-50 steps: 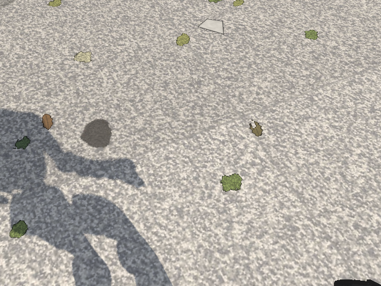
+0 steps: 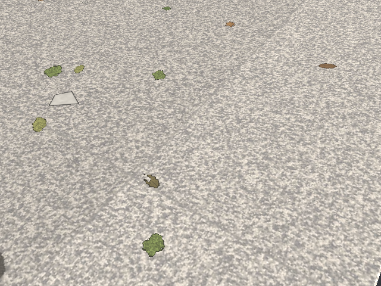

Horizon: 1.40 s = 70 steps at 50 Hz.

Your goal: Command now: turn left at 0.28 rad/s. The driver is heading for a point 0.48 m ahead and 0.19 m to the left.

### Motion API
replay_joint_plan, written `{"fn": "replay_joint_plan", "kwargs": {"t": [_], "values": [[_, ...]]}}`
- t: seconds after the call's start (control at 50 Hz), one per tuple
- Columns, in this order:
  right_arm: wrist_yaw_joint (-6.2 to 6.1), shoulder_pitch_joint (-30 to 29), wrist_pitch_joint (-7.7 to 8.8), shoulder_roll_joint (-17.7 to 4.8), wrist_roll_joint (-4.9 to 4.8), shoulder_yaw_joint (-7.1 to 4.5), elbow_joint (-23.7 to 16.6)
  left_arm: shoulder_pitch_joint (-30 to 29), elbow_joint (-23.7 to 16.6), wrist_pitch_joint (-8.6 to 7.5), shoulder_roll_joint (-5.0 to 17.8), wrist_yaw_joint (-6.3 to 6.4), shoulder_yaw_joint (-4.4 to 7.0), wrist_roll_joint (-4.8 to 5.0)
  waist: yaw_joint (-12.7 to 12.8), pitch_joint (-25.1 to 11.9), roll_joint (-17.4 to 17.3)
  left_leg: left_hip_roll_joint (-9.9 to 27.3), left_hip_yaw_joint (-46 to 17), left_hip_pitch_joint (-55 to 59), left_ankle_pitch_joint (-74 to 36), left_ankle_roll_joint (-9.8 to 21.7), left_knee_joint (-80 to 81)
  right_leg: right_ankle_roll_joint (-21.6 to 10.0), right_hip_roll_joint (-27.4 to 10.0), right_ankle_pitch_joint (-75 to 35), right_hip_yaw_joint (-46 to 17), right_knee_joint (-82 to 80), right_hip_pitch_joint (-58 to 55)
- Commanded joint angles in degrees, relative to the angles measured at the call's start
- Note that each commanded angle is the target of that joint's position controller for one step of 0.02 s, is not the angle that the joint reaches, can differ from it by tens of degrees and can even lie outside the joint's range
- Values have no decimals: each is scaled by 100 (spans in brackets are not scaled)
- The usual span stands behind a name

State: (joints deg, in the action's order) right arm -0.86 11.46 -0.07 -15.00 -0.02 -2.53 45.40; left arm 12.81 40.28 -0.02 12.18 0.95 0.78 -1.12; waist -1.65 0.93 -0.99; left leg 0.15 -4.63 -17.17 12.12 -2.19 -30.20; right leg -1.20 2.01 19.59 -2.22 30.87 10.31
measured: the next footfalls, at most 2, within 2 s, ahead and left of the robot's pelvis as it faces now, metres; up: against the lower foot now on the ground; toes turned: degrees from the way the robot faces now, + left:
left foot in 0.26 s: +0.05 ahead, +0.15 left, +0.00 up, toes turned +13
right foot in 0.80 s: +0.20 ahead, +0.01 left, +0.00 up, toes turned +46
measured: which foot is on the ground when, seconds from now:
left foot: down 0.00-0.00, up 0.02-0.24, down 0.26-0.80, up 0.82-1.00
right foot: down 0.00-0.26, up 0.28-0.78, down 0.80-1.00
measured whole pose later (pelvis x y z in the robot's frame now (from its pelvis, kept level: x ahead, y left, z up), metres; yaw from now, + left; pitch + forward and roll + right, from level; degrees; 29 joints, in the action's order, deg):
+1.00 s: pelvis +0.08 +0.05 +0.01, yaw +41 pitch +0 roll +1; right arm -2.0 10.2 -3.4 -19.5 -0.2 -4.1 35.9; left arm 9.1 40.7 -0.6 14.6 0.9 2.8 -0.2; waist 1.2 3.3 -2.3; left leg -4.6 -9.7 -23.3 27.4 -5.5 -58.2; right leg -1.2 2.2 11.8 -4.9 26.3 14.9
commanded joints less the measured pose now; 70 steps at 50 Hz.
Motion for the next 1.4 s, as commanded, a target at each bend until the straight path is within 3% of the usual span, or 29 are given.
{"fn": "replay_joint_plan", "kwargs": {"t": [0.02,0.08,0.14,0.22,0.24,0.26,0.28,0.3,0.32,0.36,0.54,0.76,0.8,0.82,0.84,0.86,0.88,0.92,0.98,1.04,1.08,1.14,1.16,1.18,1.2,1.24,1.3,1.32,1.4], "values": [[4,-417,36,-797,-123,-233,-538,189,-320,31,1331,164,467,43,274,177,815,-84,147,-784,-43,125,-644,-640,-1270,-1329,-976,-955,26],[90,-460,-44,-702,-122,-269,-736,-40,-494,64,1130,269,457,6,341,50,960,237,235,-1674,1963,35,-2550,-1377,-2316,-3077,-1478,-948,-284],[166,-344,-167,-546,-148,-224,-801,-450,-545,49,1217,252,538,111,222,-49,631,506,369,-1633,1564,-55,-2392,-1179,-2112,-3578,-751,-762,-435],[321,33,-208,-710,-208,-307,-893,-590,-529,118,1293,200,605,231,96,-424,775,97,1016,-429,506,128,-907,-717,-1767,-3525,200,-30,-318],[287,395,-205,-827,-187,-399,-817,-507,-485,91,1184,183,582,271,-54,-593,548,-149,1024,259,-20,302,-280,-473,-1542,-3341,553,711,-58],[187,718,-185,-1244,-146,-561,-842,-252,-464,28,1066,145,552,194,-165,-655,-335,105,-11,1233,-1794,713,367,28,-1087,-1973,892,2051,950],[126,733,-92,-2209,4,-724,-1089,-494,-913,-15,595,127,393,-119,61,-785,-2003,1839,-3177,2050,-3811,2021,759,589,102,1991,691,3808,3006],[201,954,41,-1822,169,-600,-1153,-781,-889,-64,868,125,426,-41,-330,-1488,-1124,2187,-3559,2145,-3322,2515,994,496,95,2233,-485,4550,3060],[199,622,135,-1637,139,-543,-1185,-871,-896,-74,1003,126,453,101,-163,-1077,-694,1961,-3031,1890,-2756,2309,975,384,-21,1737,-564,4615,3231],[73,26,80,-1362,-148,-477,-1276,-913,-752,-77,1129,218,513,20,74,-601,-152,1334,-2236,1396,-1872,1658,971,341,-262,728,-578,3909,3223],[-235,-54,-190,-1365,-141,-497,-1495,-1055,-592,-99,909,135,479,104,139,-585,-574,627,-2331,979,-1044,1300,969,672,250,-321,-699,2052,2604],[-161,-327,-321,-1238,-117,-426,-1701,-863,-376,-365,1122,-98,564,134,80,-794,-928,386,-3016,914,-2131,1164,228,398,169,-705,-562,-205,822],[-128,-64,-307,-981,-113,-318,-1625,-816,-383,-351,1234,-90,585,64,47,-825,-203,-59,-2644,363,-279,804,-339,55,-529,-1968,-1021,-1076,-260],[-96,460,-269,-752,1,-229,-1532,-1046,-555,-283,1523,-47,585,-28,-285,-800,1176,-844,-1749,-265,2079,445,-1442,-522,-1606,-3391,-2106,-1099,-682],[-119,193,-217,-1227,-66,-384,-1668,-640,-422,-258,1603,-61,629,-132,-50,-508,1650,-1140,-1131,-1092,2933,100,-2607,-1476,-2286,-3469,-3170,-1287,-398],[-141,175,-195,-1580,-34,-491,-1550,-649,-435,-264,1434,-57,587,-14,-22,-432,1052,-768,-1041,-1238,2488,-100,-3382,-1580,-2299,-2870,-3012,-1214,-242],[-147,58,-220,-1561,-45,-505,-1440,-744,-446,-235,1209,-23,517,57,23,-363,747,-668,-973,-1231,2052,-199,-3637,-1333,-1906,-2377,-2444,-1148,-145],[-152,78,-306,-1170,-52,-394,-1322,-815,-447,-167,1079,22,415,136,86,-259,661,-658,-817,-1251,1647,-351,-3959,-1088,-1490,-2016,-1885,-1150,-70],[-106,-77,-248,-497,17,-143,-1346,-752,-311,-107,770,6,244,74,65,-330,921,-278,-257,-634,1446,-417,-2458,-907,-935,-1800,-1322,-1231,6],[-117,-412,-150,-597,-28,-176,-1377,-378,-305,38,1499,-18,494,165,392,-229,1343,-375,182,-299,1698,-446,-992,-1039,-925,-2096,-1796,-1095,-245],[-137,-273,-86,-759,-110,-248,-1273,-302,-351,66,1659,-10,564,234,365,-346,1247,-466,31,-211,1293,-350,-357,-1117,-1092,-2296,-2346,-1048,-504],[-68,577,67,-807,-177,-317,-962,-441,-412,120,1444,94,528,447,-160,-504,972,-234,73,1735,382,239,1204,-704,-635,1582,-2461,-1304,1078],[-104,1215,115,-1112,-129,-401,-830,-635,-541,67,1113,80,432,377,-472,-564,371,747,-733,3050,1183,613,1298,-294,-276,2092,-1926,-286,2612],[-41,1505,192,-1592,13,-519,-716,-1004,-863,-59,640,53,317,425,-606,-334,-1229,1955,-2622,3005,3106,1154,1913,-45,388,1360,-573,1342,3887],[-18,979,346,-1402,179,-460,-847,-1122,-944,-170,977,37,394,388,-434,218,-976,2286,-2998,2364,3257,1367,2117,-14,-214,836,-781,2169,4212],[-92,481,514,-842,35,-306,-969,-555,-650,-218,1095,-62,471,333,-120,269,-817,1813,-1999,2520,2365,999,2118,69,-389,8,-667,2880,4334],[-79,789,615,-734,24,-249,-851,-478,-647,-253,907,-189,425,332,-221,351,-641,1533,-890,2367,1193,862,2180,167,-612,-798,-405,3808,4594],[7,1103,517,-897,303,-235,-659,-882,-693,-13,978,-449,452,-361,-266,439,-210,1434,-515,1758,1274,850,2412,142,-436,-731,-20,4028,4311],[64,1214,565,-758,264,-183,-503,-1110,-828,161,945,-709,438,-114,-203,817,-567,1354,362,1457,752,738,2600,110,-552,-1302,8,3882,4414]]}}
